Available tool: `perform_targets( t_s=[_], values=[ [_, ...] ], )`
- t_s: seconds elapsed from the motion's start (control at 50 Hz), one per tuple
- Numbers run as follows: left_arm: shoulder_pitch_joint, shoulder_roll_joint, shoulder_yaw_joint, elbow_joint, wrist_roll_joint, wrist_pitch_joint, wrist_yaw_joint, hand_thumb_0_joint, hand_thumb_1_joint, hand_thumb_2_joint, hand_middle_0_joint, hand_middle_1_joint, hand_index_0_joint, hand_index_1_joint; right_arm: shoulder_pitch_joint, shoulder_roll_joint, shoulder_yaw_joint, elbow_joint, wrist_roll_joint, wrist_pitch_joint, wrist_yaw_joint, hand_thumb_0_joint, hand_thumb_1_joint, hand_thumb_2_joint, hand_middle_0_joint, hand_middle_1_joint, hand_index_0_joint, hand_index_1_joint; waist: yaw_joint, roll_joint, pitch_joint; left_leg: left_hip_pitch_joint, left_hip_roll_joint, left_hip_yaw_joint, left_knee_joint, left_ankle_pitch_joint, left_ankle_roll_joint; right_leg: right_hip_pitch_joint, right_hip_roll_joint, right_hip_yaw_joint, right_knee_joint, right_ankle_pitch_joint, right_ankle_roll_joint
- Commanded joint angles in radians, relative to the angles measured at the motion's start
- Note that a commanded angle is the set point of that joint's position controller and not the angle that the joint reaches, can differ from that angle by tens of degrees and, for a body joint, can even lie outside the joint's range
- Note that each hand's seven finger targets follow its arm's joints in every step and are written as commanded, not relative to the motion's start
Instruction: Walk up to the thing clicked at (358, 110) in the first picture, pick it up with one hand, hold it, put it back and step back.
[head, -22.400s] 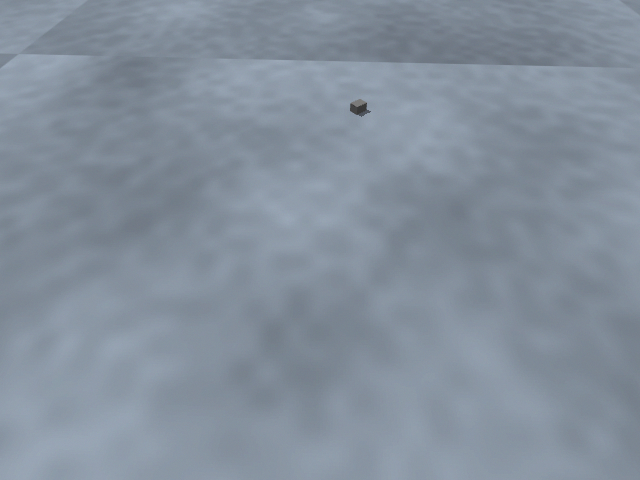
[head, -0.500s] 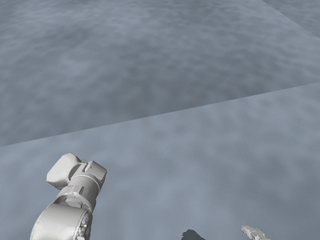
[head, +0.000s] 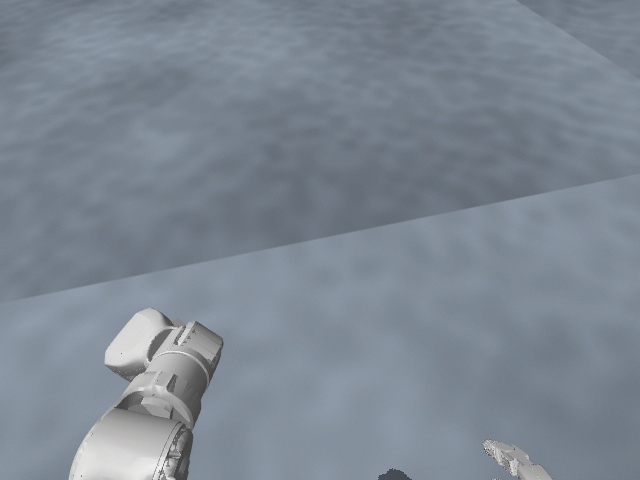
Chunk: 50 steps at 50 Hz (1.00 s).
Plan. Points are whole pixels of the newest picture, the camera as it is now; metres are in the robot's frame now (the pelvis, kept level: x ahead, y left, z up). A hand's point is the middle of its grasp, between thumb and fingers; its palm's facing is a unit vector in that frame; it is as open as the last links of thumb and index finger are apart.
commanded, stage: hold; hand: left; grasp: from above
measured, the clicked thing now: (172, 354) +0.32 +0.24 -0.08
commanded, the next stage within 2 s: crouch in 1.10 s
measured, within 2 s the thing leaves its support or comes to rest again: neither
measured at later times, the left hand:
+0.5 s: hand (169, 360) +0.29 +0.22 -0.04, palm faces -0.17 -0.41 -0.90, open 8.6 cm
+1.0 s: hand (172, 359) +0.29 +0.22 -0.03, palm faces -0.16 -0.42 -0.89, open 8.5 cm
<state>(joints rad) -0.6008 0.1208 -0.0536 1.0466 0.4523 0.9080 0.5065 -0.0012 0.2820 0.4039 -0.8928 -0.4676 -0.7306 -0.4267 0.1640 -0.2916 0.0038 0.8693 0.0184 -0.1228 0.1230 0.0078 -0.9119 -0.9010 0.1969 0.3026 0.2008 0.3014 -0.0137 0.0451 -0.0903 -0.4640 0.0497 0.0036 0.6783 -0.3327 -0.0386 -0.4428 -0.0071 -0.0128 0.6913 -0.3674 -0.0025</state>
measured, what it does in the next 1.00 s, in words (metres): stands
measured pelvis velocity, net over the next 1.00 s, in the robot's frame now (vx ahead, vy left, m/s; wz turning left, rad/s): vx -0.01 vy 0.00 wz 0.00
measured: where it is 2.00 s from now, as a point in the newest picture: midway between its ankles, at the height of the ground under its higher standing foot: outside the picture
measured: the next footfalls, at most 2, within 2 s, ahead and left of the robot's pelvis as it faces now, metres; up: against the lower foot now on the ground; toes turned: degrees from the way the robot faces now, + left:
none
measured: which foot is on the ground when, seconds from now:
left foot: down 0.00-1.00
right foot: down 0.00-1.00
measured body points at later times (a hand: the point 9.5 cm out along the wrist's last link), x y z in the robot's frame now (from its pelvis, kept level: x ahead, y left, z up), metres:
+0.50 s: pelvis +0.00 +0.00 +0.01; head +0.01 -0.02 +0.46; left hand +0.30 +0.24 +0.01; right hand +0.15 -0.24 -0.11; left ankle +0.00 +0.14 -0.72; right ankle -0.01 -0.12 -0.72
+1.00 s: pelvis -0.01 +0.00 +0.01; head +0.01 -0.02 +0.46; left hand +0.30 +0.23 +0.02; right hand +0.14 -0.24 -0.11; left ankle +0.00 +0.14 -0.72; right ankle -0.01 -0.12 -0.72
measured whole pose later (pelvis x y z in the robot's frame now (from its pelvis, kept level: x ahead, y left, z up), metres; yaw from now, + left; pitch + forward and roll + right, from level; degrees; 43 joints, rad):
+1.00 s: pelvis -0.01 +0.00 +0.01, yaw +0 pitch +5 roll +0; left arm -0.59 0.09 -0.10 0.99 0.45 0.96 0.49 0.01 0.24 0.42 -0.94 -0.42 -0.77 -0.42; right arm 0.14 -0.28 0.02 0.86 0.03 -0.12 0.13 0.01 -0.91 -0.90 0.20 0.30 0.20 0.30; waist 0.00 0.05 -0.08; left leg -0.39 0.05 0.01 0.60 -0.29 -0.04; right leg -0.38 0.00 -0.01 0.61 -0.32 0.00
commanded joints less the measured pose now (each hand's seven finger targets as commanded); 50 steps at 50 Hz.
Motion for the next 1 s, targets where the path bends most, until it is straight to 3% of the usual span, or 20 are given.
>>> perform_targets(
  t_s=[0.0, 0.06, 0.08, 0.14, 0.16, 0.24, 0.26, 0.3, 0.36, 0.4, 0.48, 0.5, 0.54, 0.56, 0.62, 0.7, 0.82, 0.9, 0.94, 0.98],
  values=[
    [-0.399, 0.167, -0.026, -0.171, 0.057, 0.015, 0.034, 0.0, 0.439, 0.522, -0.904, -0.481, -0.869, -0.518, -0.08, -0.127, -0.038, -0.117, 0.01, -0.04, -0.008, 0.0, -0.906, -0.9, 0.199, 0.3, 0.199, 0.3, -0.014, -0.089, -0.307, 0.144, -0.061, 0.039, -0.064, 0.278, 0.045, 0.151, 0.031, -0.003, -0.106, 0.39, 0.009],
    [-0.39, 0.176, -0.023, -0.181, 0.053, 0.024, 0.027, 0.0, 0.456, 0.506, -0.905, -0.488, -0.876, -0.519, -0.093, -0.126, -0.039, -0.12, 0.01, -0.042, -0.008, 0.0, -0.905, -0.9, 0.199, 0.3, 0.199, 0.3, 0.005, -0.058, -0.289, 0.141, -0.059, 0.04, -0.086, 0.273, 0.04, 0.165, 0.032, -0.007, -0.109, 0.356, 0.001],
    [-0.395, 0.145, -0.042, -0.188, 0.051, 0.029, 0.026, 0.0, 0.463, 0.509, -0.917, -0.494, -0.888, -0.524, -0.1, -0.117, -0.032, -0.124, 0.012, -0.042, -0.007, 0.0, -0.908, -0.901, 0.199, 0.3, 0.199, 0.3, -0.001, -0.052, -0.273, 0.147, -0.058, 0.038, -0.091, 0.27, 0.038, 0.156, 0.033, -0.011, -0.119, 0.344, -0.001],
    [-0.367, 0.17, -0.027, -0.157, 0.054, 0.043, 0.019, 0.0, 0.464, 0.519, -0.915, -0.499, -0.885, -0.531, -0.104, -0.124, -0.035, -0.126, 0.014, -0.042, -0.004, 0.0, -0.906, -0.901, 0.199, 0.3, 0.199, 0.3, 0.01, -0.063, -0.263, 0.142, -0.061, 0.042, -0.097, 0.261, 0.04, 0.162, 0.032, -0.006, -0.127, 0.331, 0.001],
    [-0.389, 0.149, -0.044, -0.19, 0.052, 0.038, 0.015, 0.0, 0.482, 0.523, -0.93, -0.493, -0.899, -0.526, -0.115, -0.117, -0.03, -0.129, 0.013, -0.046, -0.004, 0.0, -0.906, -0.901, 0.199, 0.3, 0.199, 0.3, -0.004, -0.067, -0.271, 0.157, -0.058, 0.04, -0.099, 0.267, 0.04, 0.164, 0.033, -0.007, -0.132, 0.342, 0.002],
    [-0.381, 0.156, -0.038, -0.179, 0.053, 0.045, 0.009, 0.0, 0.472, 0.553, -0.928, -0.502, -0.893, -0.541, -0.111, -0.121, -0.033, -0.129, 0.014, -0.046, -0.004, 0.0, -0.907, -0.901, 0.199, 0.3, 0.199, 0.3, 0.004, -0.073, -0.272, 0.165, -0.054, 0.036, -0.109, 0.288, 0.038, 0.168, 0.036, -0.011, -0.127, 0.351, -0.002],
    [-0.39, 0.13, -0.053, -0.178, 0.052, 0.049, 0.006, 0.0, 0.467, 0.565, -0.928, -0.517, -0.892, -0.556, -0.118, -0.114, -0.026, -0.131, 0.014, -0.047, -0.003, 0.0, -0.909, -0.902, 0.199, 0.3, 0.199, 0.3, -0.006, -0.083, -0.265, 0.174, -0.053, 0.032, -0.115, 0.287, 0.04, 0.165, 0.036, -0.012, -0.13, 0.353, -0.002],
    [-0.395, 0.157, -0.039, -0.18, 0.053, 0.05, 0.005, 0.0, 0.466, 0.569, -0.935, -0.498, -0.894, -0.543, -0.112, -0.121, -0.029, -0.135, 0.015, -0.046, -0.004, 0.0, -0.909, -0.902, 0.199, 0.3, 0.199, 0.3, 0.003, -0.079, -0.261, 0.167, -0.055, 0.035, -0.114, 0.287, 0.041, 0.165, 0.035, -0.011, -0.131, 0.348, -0.003],
    [-0.391, 0.127, -0.06, -0.19, 0.057, 0.052, 0.007, 0.0, 0.47, 0.557, -0.945, -0.485, -0.902, -0.531, -0.124, -0.114, -0.021, -0.142, 0.017, -0.048, -0.005, 0.0, -0.91, -0.903, 0.199, 0.3, 0.199, 0.3, 0.0, -0.075, -0.252, 0.18, -0.056, 0.035, -0.12, 0.288, 0.041, 0.165, 0.036, -0.013, -0.138, 0.347, -0.003],
    [-0.407, 0.146, -0.051, -0.204, 0.066, 0.051, 0.012, 0.0, 0.5, 0.553, -0.959, -0.494, -0.92, -0.536, -0.125, -0.117, -0.026, -0.14, 0.015, -0.05, -0.003, 0.0, -0.909, -0.902, 0.199, 0.3, 0.199, 0.3, 0.003, -0.083, -0.288, 0.186, -0.056, 0.036, -0.116, 0.294, 0.042, 0.182, 0.034, -0.007, -0.137, 0.359, -0.001],
    [-0.392, 0.107, -0.064, -0.204, 0.057, 0.059, 0.015, 0.0, 0.508, 0.564, -0.973, -0.494, -0.932, -0.538, -0.135, -0.111, -0.024, -0.144, 0.016, -0.049, -0.001, 0.0, -0.91, -0.903, 0.199, 0.3, 0.199, 0.3, -0.002, -0.099, -0.291, 0.189, -0.06, 0.039, -0.114, 0.298, 0.045, 0.192, 0.032, -0.006, -0.142, 0.381, 0.003],
    [-0.399, 0.136, -0.047, -0.209, 0.057, 0.059, 0.018, 0.0, 0.501, 0.581, -0.979, -0.476, -0.93, -0.529, -0.135, -0.116, -0.03, -0.14, 0.014, -0.046, -0.001, 0.0, -0.909, -0.903, 0.199, 0.3, 0.199, 0.3, 0.012, -0.08, -0.291, 0.181, -0.06, 0.042, -0.112, 0.302, 0.043, 0.189, 0.03, -0.003, -0.14, 0.382, 0.001],
    [-0.413, 0.141, -0.048, -0.2, 0.057, 0.064, 0.021, 0.0, 0.516, 0.57, -0.983, -0.476, -0.937, -0.525, -0.137, -0.114, -0.026, -0.138, 0.014, -0.046, -0.001, 0.0, -0.907, -0.902, 0.199, 0.3, 0.199, 0.3, 0.01, -0.073, -0.285, 0.184, -0.059, 0.042, -0.119, 0.304, 0.041, 0.192, 0.032, -0.005, -0.145, 0.38, -0.001],
    [-0.407, 0.107, -0.065, -0.203, 0.053, 0.065, 0.02, 0.0, 0.496, 0.593, -0.985, -0.464, -0.931, -0.523, -0.139, -0.112, -0.023, -0.143, 0.016, -0.046, -0.002, 0.0, -0.908, -0.903, 0.199, 0.3, 0.199, 0.3, -0.004, -0.092, -0.267, 0.19, -0.056, 0.039, -0.121, 0.294, 0.043, 0.182, 0.034, -0.009, -0.149, 0.367, 0.0],
    [-0.401, 0.127, -0.05, -0.145, 0.064, 0.07, 0.016, 0.0, 0.481, 0.553, -0.97, -0.445, -0.92, -0.5, -0.129, -0.114, -0.027, -0.127, 0.015, -0.043, 0.002, 0.0, -0.908, -0.903, 0.199, 0.3, 0.199, 0.3, 0.0, -0.094, -0.266, 0.167, -0.06, 0.043, -0.114, 0.298, 0.046, 0.179, 0.027, 0.002, -0.152, 0.393, 0.004],
    [-0.401, 0.124, -0.051, -0.156, 0.058, 0.065, 0.021, 0.0, 0.498, 0.561, -0.994, -0.43, -0.938, -0.49, -0.138, -0.113, -0.029, -0.131, 0.015, -0.049, 0.003, 0.0, -0.909, -0.904, 0.199, 0.3, 0.199, 0.3, 0.012, -0.077, -0.263, 0.169, -0.056, 0.044, -0.126, 0.283, 0.041, 0.181, 0.031, -0.003, -0.154, 0.349, -0.004],
    [-0.414, 0.131, -0.053, -0.191, 0.057, 0.052, 0.027, 0.0, 0.545, 0.548, -1.021, -0.44, -0.971, -0.494, -0.137, -0.114, -0.03, -0.14, 0.017, -0.053, 0.0, 0.0, -0.908, -0.904, 0.199, 0.3, 0.199, 0.3, 0.012, -0.074, -0.278, 0.176, -0.054, 0.043, -0.132, 0.266, 0.043, 0.183, 0.035, -0.007, -0.16, 0.318, -0.007],
    [-0.431, 0.118, -0.065, -0.23, 0.061, 0.052, 0.023, 0.0, 0.522, 0.559, -1.004, -0.45, -0.952, -0.505, -0.137, -0.115, -0.03, -0.142, 0.019, -0.048, -0.004, 0.0, -0.909, -0.904, 0.199, 0.3, 0.199, 0.3, 0.0, -0.077, -0.31, 0.201, -0.053, 0.039, -0.128, 0.298, 0.045, 0.191, 0.036, -0.007, -0.154, 0.357, -0.005],
    [-0.43, 0.143, -0.054, -0.248, 0.061, 0.053, 0.021, 0.0, 0.511, 0.554, -0.996, -0.446, -0.945, -0.501, -0.141, -0.117, -0.029, -0.147, 0.02, -0.048, -0.006, 0.0, -0.909, -0.904, 0.199, 0.3, 0.199, 0.3, 0.002, -0.085, -0.313, 0.203, -0.056, 0.042, -0.129, 0.295, 0.047, 0.204, 0.034, -0.007, -0.16, 0.362, -0.001],
    [-0.411, 0.115, -0.066, -0.209, 0.062, 0.066, 0.018, 0.0, 0.519, 0.546, -1.009, -0.426, -0.955, -0.484, -0.147, -0.112, -0.026, -0.142, 0.023, -0.045, -0.007, 0.0, -0.908, -0.904, 0.199, 0.3, 0.199, 0.3, 0.0, -0.086, -0.286, 0.19, -0.059, 0.045, -0.131, 0.28, 0.047, 0.19, 0.033, -0.003, -0.168, 0.345, 0.0]
  ],
)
